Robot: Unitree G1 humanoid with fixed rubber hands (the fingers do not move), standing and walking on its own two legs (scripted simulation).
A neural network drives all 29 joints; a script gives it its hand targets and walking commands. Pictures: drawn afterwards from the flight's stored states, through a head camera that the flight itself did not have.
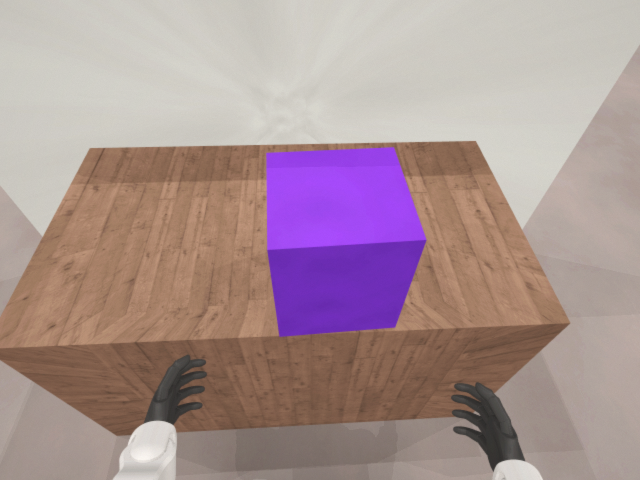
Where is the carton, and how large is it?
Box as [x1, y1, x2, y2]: [266, 147, 425, 336]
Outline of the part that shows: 393,147 266,153 267,251 279,336 395,326 423,248 425,237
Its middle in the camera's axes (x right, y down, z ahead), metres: +0.02 +0.01 +0.66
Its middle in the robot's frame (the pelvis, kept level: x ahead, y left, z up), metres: +0.47 +0.01 -0.04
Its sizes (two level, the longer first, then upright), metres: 0.210 0.200 0.250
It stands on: a pedestal, 0.59 m high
